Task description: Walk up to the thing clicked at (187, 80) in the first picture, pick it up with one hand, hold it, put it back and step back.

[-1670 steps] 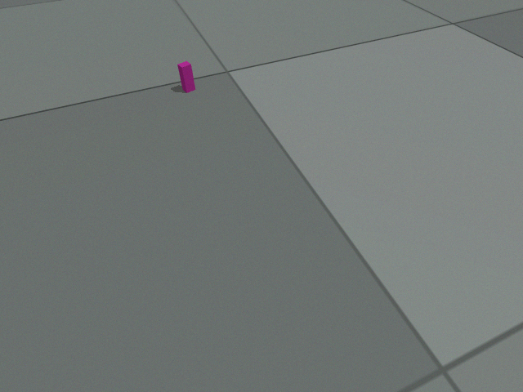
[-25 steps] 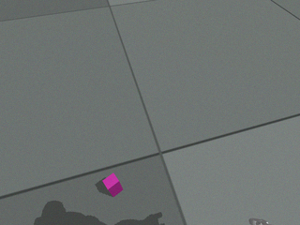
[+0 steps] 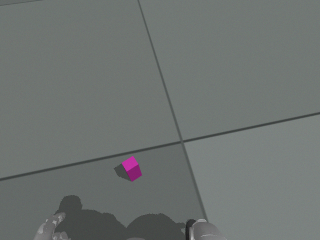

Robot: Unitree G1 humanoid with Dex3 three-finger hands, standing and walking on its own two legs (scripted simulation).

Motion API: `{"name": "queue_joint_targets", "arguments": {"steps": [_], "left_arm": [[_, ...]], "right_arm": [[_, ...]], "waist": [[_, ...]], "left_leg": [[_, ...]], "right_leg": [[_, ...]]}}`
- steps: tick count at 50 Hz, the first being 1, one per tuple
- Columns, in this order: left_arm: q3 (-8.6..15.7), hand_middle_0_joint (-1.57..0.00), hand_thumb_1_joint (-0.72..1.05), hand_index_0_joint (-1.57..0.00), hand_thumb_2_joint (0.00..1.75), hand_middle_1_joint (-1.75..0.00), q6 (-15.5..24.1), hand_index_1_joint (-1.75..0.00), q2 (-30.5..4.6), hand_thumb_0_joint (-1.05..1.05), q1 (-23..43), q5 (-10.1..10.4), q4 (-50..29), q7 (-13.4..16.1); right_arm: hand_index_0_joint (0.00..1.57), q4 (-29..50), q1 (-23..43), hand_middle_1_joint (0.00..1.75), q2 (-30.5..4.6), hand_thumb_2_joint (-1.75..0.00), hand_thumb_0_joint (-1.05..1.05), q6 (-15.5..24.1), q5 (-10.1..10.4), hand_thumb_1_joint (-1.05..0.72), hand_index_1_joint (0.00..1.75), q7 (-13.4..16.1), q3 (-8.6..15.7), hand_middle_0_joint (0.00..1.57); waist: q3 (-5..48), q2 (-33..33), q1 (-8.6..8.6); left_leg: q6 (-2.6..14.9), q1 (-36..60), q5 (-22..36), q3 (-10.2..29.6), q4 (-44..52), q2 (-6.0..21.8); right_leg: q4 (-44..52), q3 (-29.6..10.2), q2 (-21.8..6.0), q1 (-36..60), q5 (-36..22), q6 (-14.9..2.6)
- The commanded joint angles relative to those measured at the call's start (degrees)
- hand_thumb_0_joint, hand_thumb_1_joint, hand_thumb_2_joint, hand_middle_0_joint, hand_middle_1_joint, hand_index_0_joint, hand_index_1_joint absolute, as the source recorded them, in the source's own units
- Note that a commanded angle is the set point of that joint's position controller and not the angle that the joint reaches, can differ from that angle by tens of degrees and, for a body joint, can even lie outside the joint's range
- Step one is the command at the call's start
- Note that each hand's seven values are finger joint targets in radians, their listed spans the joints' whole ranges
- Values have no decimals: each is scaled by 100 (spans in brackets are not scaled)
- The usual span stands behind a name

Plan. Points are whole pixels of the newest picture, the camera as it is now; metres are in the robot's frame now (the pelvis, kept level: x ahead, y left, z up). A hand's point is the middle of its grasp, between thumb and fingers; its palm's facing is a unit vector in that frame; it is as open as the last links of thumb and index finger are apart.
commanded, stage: step back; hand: left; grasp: from the side
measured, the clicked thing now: (132, 169) +0.51 +0.19 -0.66
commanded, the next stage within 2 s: none
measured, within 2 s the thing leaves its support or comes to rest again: neither
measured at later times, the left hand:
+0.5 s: hand out of the picture -0.01 +0.27 -0.14, palm faces -0.11 -0.91 -0.40, open 7.4 cm
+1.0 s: hand out of the picture -0.12 +0.32 -0.15, palm faces -0.12 -0.93 -0.35, open 7.4 cm
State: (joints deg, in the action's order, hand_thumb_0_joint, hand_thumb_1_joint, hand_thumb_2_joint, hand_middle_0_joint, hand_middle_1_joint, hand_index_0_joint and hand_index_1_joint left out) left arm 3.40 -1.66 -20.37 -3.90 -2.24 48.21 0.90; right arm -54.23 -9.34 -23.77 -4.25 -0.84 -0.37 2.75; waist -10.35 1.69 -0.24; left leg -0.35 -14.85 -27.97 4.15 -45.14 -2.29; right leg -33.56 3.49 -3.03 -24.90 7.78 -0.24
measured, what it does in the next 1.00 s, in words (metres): walks backwards: left foot, then right foot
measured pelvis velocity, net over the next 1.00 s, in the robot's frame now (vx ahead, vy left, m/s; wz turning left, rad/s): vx -0.25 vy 0.07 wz -0.12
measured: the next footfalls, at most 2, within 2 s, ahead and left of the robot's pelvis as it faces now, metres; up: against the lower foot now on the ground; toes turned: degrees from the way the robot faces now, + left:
left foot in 0.02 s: -0.01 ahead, +0.12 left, +0.00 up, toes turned -3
right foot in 0.42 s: -0.08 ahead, -0.09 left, +0.00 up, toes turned -2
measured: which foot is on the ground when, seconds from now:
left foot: up 0.00-0.00, down 0.02-0.46, up 0.48-0.74, down 0.76-1.00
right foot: down 0.00-0.06, up 0.08-0.40, down 0.42-0.78, up 0.80-1.00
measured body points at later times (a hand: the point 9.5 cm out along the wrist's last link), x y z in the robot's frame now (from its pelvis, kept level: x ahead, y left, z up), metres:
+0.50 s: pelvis -0.11 +0.02 +0.00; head -0.05 +0.00 +0.45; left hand +0.00 +0.32 -0.11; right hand +0.00 -0.29 -0.13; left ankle -0.07 +0.13 -0.70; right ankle -0.12 -0.09 -0.72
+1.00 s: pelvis -0.25 +0.07 +0.01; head -0.18 +0.10 +0.46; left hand -0.11 +0.37 -0.12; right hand -0.19 -0.25 -0.08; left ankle -0.18 +0.16 -0.72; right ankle -0.31 -0.09 -0.61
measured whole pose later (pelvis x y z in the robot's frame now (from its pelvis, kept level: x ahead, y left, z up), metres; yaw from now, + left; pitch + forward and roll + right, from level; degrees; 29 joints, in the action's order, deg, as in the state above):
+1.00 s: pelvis -0.25 +0.07 +0.01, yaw -7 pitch -1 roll -2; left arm 5.1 -4.0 -23.3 -9.8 -1.4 45.9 0.7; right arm -49.0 -10.0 -19.8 -1.0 -2.0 0.7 2.8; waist -10.1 -3.3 -0.7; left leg 1.9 -17.9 -12.2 0.6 -31.4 0.4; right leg -71.7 -11.6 7.7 -25.8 26.6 0.9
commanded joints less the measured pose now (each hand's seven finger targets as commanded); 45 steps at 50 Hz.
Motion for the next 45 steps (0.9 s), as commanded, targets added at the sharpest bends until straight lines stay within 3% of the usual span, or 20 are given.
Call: {"name": "queue_joint_targets", "arguments": {"steps": [1, 2, 3, 4, 8, 14, 19, 21, 22, 23, 24, 28, 34, 37, 38, 39, 40, 41, 43, 45], "left_arm": [[370, -20, 90, -20, 90, -30, -86, -30, -1477, 0, -214, 116, -412, 64], [298, -20, 90, -20, 90, -30, -83, -30, -1164, 0, -230, 160, -516, 56], [369, -20, 90, -20, 90, -30, -81, -30, -1247, 0, -93, 160, -478, 114], [428, -20, 90, -20, 90, -30, -68, -30, -1327, 0, 245, 64, -521, 181], [404, -20, 90, -20, 90, -30, -98, -30, -1209, 0, -522, 225, -260, 118], [319, -20, 90, -20, 90, -30, 86, -30, -1075, 0, -245, 126, -501, 103], [326, -20, 90, -20, 90, -30, 187, -30, -967, 0, -1015, 76, -210, 81], [411, -20, 90, -20, 90, -30, 256, -30, -1362, 0, -1048, -9, -181, 103], [505, -20, 90, -20, 90, -30, 263, -30, -1672, 0, -981, -25, -261, 98], [545, -20, 90, -20, 90, -30, 233, -30, -2086, 0, -668, 11, -397, 91], [571, -20, 90, -20, 90, -30, 262, -30, -2051, 0, -539, 9, -549, 106], [441, -20, 90, -20, 90, -30, 190, -30, -1387, 0, -325, 59, -723, 144], [432, -20, 90, -20, 90, -30, 30, -30, -1410, 0, -538, 6, -885, 146], [348, -20, 90, -20, 90, -30, -99, -30, -1394, 0, -344, 126, -977, 82], [300, -20, 90, -20, 90, -30, -142, -30, -1163, 0, -548, 137, -982, 63], [270, -20, 90, -20, 90, -30, -143, -30, -962, 0, -661, 154, -950, 76], [407, -20, 90, -20, 90, -30, -150, -30, -1263, 0, -303, 84, -933, 188], [437, -20, 90, -20, 90, -30, -142, -30, -1394, 0, -120, 47, -878, 193], [450, -20, 90, -20, 90, -30, -148, -30, -1326, 0, -436, 143, -704, 112], [477, -20, 90, -20, 90, -30, -157, -30, -1302, 0, -906, 128, -594, 55]], "right_arm": [[20, 156, -786, 30, -1032, -90, 0, 215, -165, -90, 30, 65, 373, 20], [20, 295, -558, 30, -1531, -90, 0, 225, -266, -90, 30, 45, 482, 20], [20, 503, 50, 30, -1873, -90, 0, 227, -271, -90, 30, 13, 526, 20], [20, 577, -6, 30, -2017, -90, 0, 245, -197, -90, 30, 20, 560, 20], [20, 775, 725, 30, -1151, -90, 0, 319, -207, -90, 30, 167, 319, 20], [20, 717, -222, 30, -1070, -90, 0, 307, -43, -90, 30, 233, 389, 20], [20, 885, 160, 30, -1193, -90, 0, 196, 57, -90, 30, 175, 422, 20], [20, 990, 297, 30, -946, -90, 0, 191, 158, -90, 30, 144, 341, 20], [20, 1113, 347, 30, -800, -90, 0, 201, 183, -90, 30, 134, 267, 20], [20, 1102, 608, 30, -778, -90, 0, 154, 156, -90, 30, 206, 290, 20], [20, 1048, 495, 30, -979, -90, 0, 127, 108, -90, 30, 228, 390, 20], [20, 818, 167, 30, -895, -90, 0, 178, 128, -90, 30, 204, 289, 20], [20, 906, -82, 30, -765, -90, 0, 308, 42, -90, 30, 247, 237, 20], [20, 693, -524, 30, -789, -90, 0, 382, -79, -90, 30, 216, 358, 20], [20, 775, -335, 30, -1052, -90, 0, 415, -180, -90, 30, 214, 442, 20], [20, 869, -57, 30, -1582, -90, 0, 415, -234, -90, 30, 178, 533, 20], [20, 950, -67, 30, -1940, -90, 0, 409, -158, -90, 30, 148, 608, 20], [20, 935, 96, 30, -1851, -90, 0, 435, -149, -90, 30, 173, 608, 20], [20, 1014, 610, 30, -1333, -90, 0, 476, -207, -90, 30, 200, 434, 20], [20, 1060, 512, 30, -1087, -90, 0, 511, -135, -90, 30, 220, 399, 20]], "waist": [[1464, -886, 158], [1347, 734, 91], [1034, 982, 50], [1013, 1411, 426], [734, 603, -289], [1203, 746, 327], [1636, 690, 34], [1904, -27, -4], [1761, -1028, -26], [1405, -1923, -272], [1128, -1724, -213], [1044, -896, -43], [1395, -1482, -120], [1393, -1184, 102], [1410, -445, -24], [1267, 905, -114], [1152, 1051, 262], [895, 928, 271], [790, 599, -120], [912, 550, -308]], "left_leg": [[260, 568, 1565, 61, 2333, 348], [674, 786, 2087, 1952, 2701, 1650], [1185, 341, 2632, 2251, 2760, 2094], [1776, -437, 2588, 2680, 2929, 2503], [813, 188, 3984, 686, 2243, 1284], [1432, 2021, 4891, 799, 1483, 1569], [1014, 1462, 4287, 453, 788, 1312], [580, 260, 3084, 332, 405, 949], [309, -770, 1589, 82, -180, 355], [94, -851, -768, -50, -1377, -225], [10, -799, -1033, 486, -2193, -33], [-4, -1059, -260, 427, -2463, -511], [-55, -875, -2, -89, 484, 139], [38, 321, 1975, -337, 2295, 72], [238, 740, 2339, 794, 2434, 808], [745, 1015, 3068, 2336, 2673, 1950], [1527, -193, 2894, 2784, 2788, 2673], [1710, -718, 2391, 2931, 2949, 2657], [1237, -330, 2984, 1466, 2577, 1794], [1044, 220, 3579, 950, 2248, 1479]], "right_leg": [[12, -1088, -737, 954, -306, -450], [-1016, -438, 125, -143, 1123, -96], [-1999, -597, 880, -589, 2718, 34], [-2960, -1171, 903, -193, 3057, 88], [-3886, -1540, 1069, -633, 1830, -131], [-2064, -1026, 720, -726, 2152, 206], [906, -357, 528, 878, 658, -5], [844, -1281, -7, 2023, -1426, -253], [884, -2395, -824, 2263, -1959, -702], [1035, -3460, -1884, 1414, -2831, -1781], [1016, -3706, -2072, 934, -2857, -1981], [618, -1681, -841, 1247, -2903, -1192], [162, -1661, -810, 2347, -2474, -1025], [-521, -1413, -419, 1456, -1360, -579], [-1034, -1310, 7, 582, -151, -351], [-2105, -958, 1015, -670, 2438, -127], [-3128, -1445, 994, -134, 3139, -30], [-3711, -1616, 892, 45, 2882, -47], [-4194, -1803, 973, -261, 2167, -72], [-4300, -1699, 1038, -520, 1822, -23]]}}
